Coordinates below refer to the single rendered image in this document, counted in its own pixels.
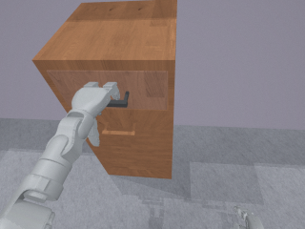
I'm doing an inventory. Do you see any drawer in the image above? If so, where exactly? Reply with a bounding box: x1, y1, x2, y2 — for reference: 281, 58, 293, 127
47, 70, 169, 110

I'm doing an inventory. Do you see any left robot forearm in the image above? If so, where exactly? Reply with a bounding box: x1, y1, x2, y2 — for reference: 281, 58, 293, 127
0, 109, 94, 225

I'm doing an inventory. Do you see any right robot hand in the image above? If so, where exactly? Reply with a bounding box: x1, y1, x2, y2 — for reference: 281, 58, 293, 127
230, 205, 265, 229

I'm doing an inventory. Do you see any cabinet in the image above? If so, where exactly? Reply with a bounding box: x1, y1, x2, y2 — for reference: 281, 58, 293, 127
32, 0, 177, 179

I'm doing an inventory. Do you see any left robot hand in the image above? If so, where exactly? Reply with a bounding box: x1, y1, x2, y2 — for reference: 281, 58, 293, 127
71, 82, 120, 147

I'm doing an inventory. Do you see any left robot upper arm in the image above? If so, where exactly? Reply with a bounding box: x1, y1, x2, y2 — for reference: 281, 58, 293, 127
0, 198, 55, 229

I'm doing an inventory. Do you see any handle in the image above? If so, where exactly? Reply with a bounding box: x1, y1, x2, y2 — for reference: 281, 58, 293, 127
102, 130, 136, 137
107, 91, 130, 108

